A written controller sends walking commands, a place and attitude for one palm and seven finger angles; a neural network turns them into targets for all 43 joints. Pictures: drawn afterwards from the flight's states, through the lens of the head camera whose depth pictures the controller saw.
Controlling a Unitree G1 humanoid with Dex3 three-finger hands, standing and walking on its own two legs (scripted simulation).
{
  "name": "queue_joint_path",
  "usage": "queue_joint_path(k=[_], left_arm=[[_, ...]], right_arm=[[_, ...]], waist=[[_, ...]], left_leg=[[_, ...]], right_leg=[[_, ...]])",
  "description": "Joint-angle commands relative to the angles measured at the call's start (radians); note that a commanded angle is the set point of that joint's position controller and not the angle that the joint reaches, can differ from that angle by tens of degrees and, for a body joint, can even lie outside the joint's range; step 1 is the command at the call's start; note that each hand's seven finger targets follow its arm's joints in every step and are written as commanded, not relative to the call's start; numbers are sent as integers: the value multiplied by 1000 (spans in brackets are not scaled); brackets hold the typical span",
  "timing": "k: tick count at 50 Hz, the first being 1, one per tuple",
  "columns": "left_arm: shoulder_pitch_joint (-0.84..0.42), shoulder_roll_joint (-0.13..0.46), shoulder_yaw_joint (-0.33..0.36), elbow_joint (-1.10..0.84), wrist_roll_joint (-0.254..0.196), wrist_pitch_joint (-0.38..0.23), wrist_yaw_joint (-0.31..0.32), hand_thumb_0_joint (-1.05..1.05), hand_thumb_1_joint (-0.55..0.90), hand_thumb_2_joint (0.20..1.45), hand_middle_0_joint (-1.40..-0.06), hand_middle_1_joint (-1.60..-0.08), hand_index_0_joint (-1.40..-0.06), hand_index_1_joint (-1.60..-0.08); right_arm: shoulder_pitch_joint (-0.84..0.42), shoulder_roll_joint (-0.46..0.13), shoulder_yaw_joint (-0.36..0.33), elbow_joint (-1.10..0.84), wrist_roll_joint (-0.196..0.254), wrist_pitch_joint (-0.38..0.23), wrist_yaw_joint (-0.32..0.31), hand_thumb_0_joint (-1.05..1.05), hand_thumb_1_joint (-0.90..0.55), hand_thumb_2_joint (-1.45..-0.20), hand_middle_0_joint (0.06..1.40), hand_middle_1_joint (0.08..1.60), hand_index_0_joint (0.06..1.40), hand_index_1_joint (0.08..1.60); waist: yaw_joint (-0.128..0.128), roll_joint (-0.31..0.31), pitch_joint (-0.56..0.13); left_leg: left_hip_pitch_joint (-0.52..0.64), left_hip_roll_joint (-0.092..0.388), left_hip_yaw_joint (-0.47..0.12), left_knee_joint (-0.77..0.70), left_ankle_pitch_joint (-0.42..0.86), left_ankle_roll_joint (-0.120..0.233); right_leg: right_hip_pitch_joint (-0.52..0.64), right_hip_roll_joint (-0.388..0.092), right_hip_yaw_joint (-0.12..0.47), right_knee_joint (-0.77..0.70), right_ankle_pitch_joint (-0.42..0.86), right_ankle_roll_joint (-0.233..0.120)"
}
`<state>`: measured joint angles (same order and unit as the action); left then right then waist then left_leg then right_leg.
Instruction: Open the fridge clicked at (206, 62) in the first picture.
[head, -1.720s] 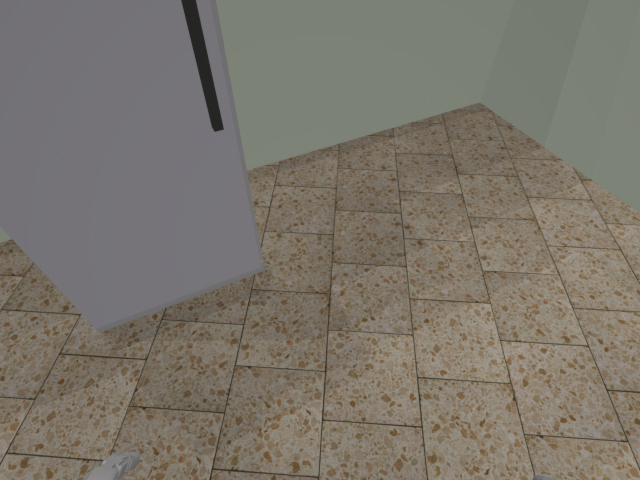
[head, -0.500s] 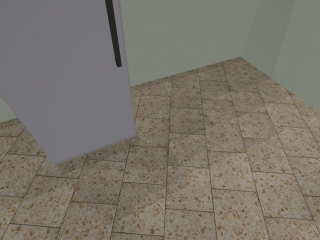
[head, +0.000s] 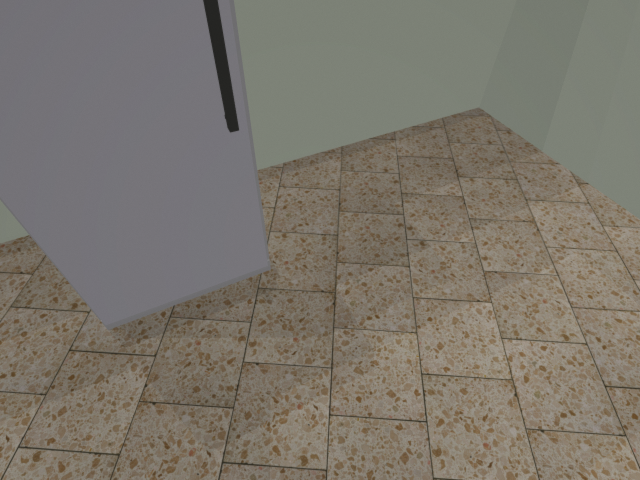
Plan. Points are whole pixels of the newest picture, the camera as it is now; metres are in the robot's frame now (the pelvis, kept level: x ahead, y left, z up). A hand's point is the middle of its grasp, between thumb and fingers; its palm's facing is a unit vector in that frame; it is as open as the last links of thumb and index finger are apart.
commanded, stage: turn to face it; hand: right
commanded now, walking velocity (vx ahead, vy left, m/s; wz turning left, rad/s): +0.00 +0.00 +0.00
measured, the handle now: (210, 14) +0.89 +0.27 +0.19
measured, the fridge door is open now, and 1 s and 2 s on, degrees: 0 0 0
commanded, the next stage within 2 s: take the last steps up to it in 0.96 s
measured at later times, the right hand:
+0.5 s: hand out of the picture +0.06 -0.17 -0.18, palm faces -0.16 +0.95 -0.28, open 7.4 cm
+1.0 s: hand out of the picture +0.09 -0.20 -0.19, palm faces -0.30 +0.93 -0.20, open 7.4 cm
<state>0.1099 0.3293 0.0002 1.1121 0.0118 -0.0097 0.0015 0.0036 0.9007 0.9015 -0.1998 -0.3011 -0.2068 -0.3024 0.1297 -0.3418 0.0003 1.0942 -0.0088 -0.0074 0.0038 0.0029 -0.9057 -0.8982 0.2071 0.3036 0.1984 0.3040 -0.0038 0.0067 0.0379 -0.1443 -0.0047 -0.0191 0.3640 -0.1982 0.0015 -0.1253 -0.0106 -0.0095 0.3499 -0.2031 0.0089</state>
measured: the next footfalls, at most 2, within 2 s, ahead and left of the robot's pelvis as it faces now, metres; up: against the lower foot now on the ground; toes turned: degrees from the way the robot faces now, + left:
right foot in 0.96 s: +0.02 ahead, -0.12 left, +0.00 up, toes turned +22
left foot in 1.46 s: -0.07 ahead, +0.11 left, +0.00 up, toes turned +35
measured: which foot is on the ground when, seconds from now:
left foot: down 0.00-0.98, up 1.00-1.00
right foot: down 0.00-0.44, up 0.46-0.94, down 0.96-1.00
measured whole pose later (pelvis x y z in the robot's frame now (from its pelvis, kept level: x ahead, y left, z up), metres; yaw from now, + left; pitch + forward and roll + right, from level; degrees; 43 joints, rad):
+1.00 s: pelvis -0.05 -0.03 -0.01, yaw +23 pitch +0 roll +0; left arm 0.18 0.18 0.04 0.95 0.01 0.01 0.03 0.00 0.90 0.90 -0.20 -0.30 -0.20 -0.30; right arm 0.24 -0.24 -0.08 0.94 -0.02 0.05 -0.01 0.00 -0.91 -0.90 0.21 0.30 0.20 0.30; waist -0.02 0.06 0.00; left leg -0.38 -0.10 -0.16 0.55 -0.23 0.01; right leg -0.24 0.00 -0.02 0.53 -0.30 -0.01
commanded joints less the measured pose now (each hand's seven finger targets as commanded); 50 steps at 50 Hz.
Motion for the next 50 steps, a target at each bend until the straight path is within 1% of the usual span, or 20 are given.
queue_joint_path(k=[1,3,6,12,13,15,17,20,21,22,23,24,29,42,44,46,47,48,49,50], left_arm=[[-43,211,38,-58,-4,-26,13,0,900,900,-200,-300,-200,-300],[-34,206,41,-61,-1,-24,17,0,900,900,-200,-300,-200,-300],[32,91,29,-65,0,0,23,0,900,900,-200,-300,-200,-300],[44,124,67,-143,4,19,33,0,900,900,-200,-300,-200,-300],[43,130,73,-154,4,19,34,0,900,900,-200,-300,-200,-300],[35,135,85,-174,5,13,33,0,900,900,-200,-300,-200,-300],[14,126,88,-198,8,9,33,0,900,900,-200,-300,-200,-300],[-47,115,98,-223,12,16,30,0,900,900,-200,-300,-200,-300],[-37,85,93,-229,5,26,26,0,900,900,-200,-300,-200,-300],[-2,-7,77,-262,0,29,21,0,900,900,-200,-300,-200,-300],[-27,17,79,-275,-2,35,25,0,900,900,-200,-300,-200,-300],[-11,18,83,-264,-2,36,24,0,900,900,-200,-300,-200,-300],[39,-6,81,-207,5,35,19,0,900,900,-200,-300,-200,-300],[41,-37,67,-224,-4,23,31,0,900,900,-200,-300,-200,-300],[79,-40,68,-213,-9,19,33,0,900,900,-200,-300,-200,-300],[180,-42,65,-186,-10,9,37,0,900,900,-200,-300,-200,-300],[226,-26,68,-173,-11,-1,42,0,900,900,-200,-300,-200,-300],[232,33,76,-178,-2,-7,43,0,900,900,-200,-300,-200,-300],[184,103,89,-213,4,2,41,0,900,900,-200,-300,-200,-300],[130,100,83,-239,12,10,42,0,900,900,-200,-300,-200,-300]], right_arm=[[-39,-201,-37,-68,-1,-25,-18,0,-900,-900,200,300,200,300],[-42,-197,-40,-76,-2,-18,-16,0,-900,-900,200,300,200,300],[22,-97,-27,-79,-2,15,-21,0,-900,-900,200,300,200,300],[40,-88,-53,-158,-9,44,-10,0,-900,-900,200,300,200,300],[40,-77,-56,-169,-9,46,-7,0,-900,-900,200,300,200,300],[51,-47,-62,-191,-11,54,-1,0,-900,-900,200,300,200,300],[64,-31,-71,-209,-10,60,2,0,-900,-900,200,300,200,300],[189,-15,-84,-192,-15,48,11,0,-900,-900,200,300,200,300],[247,-60,-94,-179,-21,34,6,0,-900,-900,200,300,200,300],[255,-170,-111,-186,-32,16,-12,0,-900,-900,200,300,200,300],[270,-160,-108,-191,-12,22,-23,0,-900,-900,200,300,200,300],[225,-133,-107,-204,-11,22,-28,0,-900,-900,200,300,200,300],[135,-53,-95,-231,-7,9,-27,0,-900,-900,200,300,200,300],[164,-58,-109,-220,-25,26,-27,0,-900,-900,200,300,200,300],[147,-58,-108,-222,-24,29,-26,0,-900,-900,200,300,200,300],[103,-56,-109,-230,-17,34,-27,0,-900,-900,200,300,200,300],[86,-31,-104,-239,-13,36,-25,0,-900,-900,200,300,200,300],[92,15,-92,-254,-5,39,-19,0,-900,-900,200,300,200,300],[93,43,-88,-263,-6,40,-14,0,-900,-900,200,300,200,300],[79,18,-101,-262,-16,47,-14,0,-900,-900,200,300,200,300]], waist=[[1,-6,-89],[5,-9,-71],[9,11,-56],[11,-56,-50],[11,-97,-49],[6,-192,-38],[-4,-209,-32],[-76,-128,-62],[-99,52,-73],[-77,383,-46],[-89,288,-66],[-52,205,-47],[-7,70,-90],[-36,130,-97],[-22,146,-89],[24,138,-114],[47,80,-122],[48,-116,-95],[35,-324,-36],[20,-238,18]], left_leg=[[26,128,-92,-39,196,31],[-4,120,-108,-26,222,35],[-53,115,-130,27,275,25],[-189,49,-120,195,215,19],[-212,26,-94,264,168,11],[-261,-7,-18,471,-192,-12],[-269,30,-17,565,-324,-15],[-72,44,30,298,-116,-9],[-9,94,-58,96,93,5],[44,335,-493,-42,369,88],[-11,372,-530,-75,400,169],[-19,341,-453,-67,328,193],[-17,207,-322,-32,257,160],[-42,190,-424,-54,171,196],[-86,173,-431,-60,144,178],[-155,139,-407,-28,75,131],[-239,92,-356,21,-9,91],[-396,-13,-250,167,-155,42],[-477,-104,-90,394,-314,-10],[-425,-57,-94,556,-312,-27]], right_leg=[[35,-115,91,-46,180,-29],[44,-121,71,-29,179,-26],[28,-122,19,34,164,-5],[16,-194,30,60,102,-39],[12,-230,54,38,114,-61],[-12,-336,101,-8,218,-138],[-34,-380,81,-1,306,-183],[-133,-306,-58,214,227,-83],[-199,-203,-133,429,43,-9],[-459,-33,-140,699,-394,55],[-429,-31,12,777,-412,40],[-440,-58,29,803,-337,36],[-411,-64,36,800,-140,56],[-270,-18,21,417,-232,33],[-200,-2,13,313,-204,22],[-47,6,2,128,-91,7],[65,-30,25,31,-63,-5],[124,-187,214,-95,-159,-61],[34,-379,416,-168,-160,-121],[-139,-429,412,-181,-173,-176]])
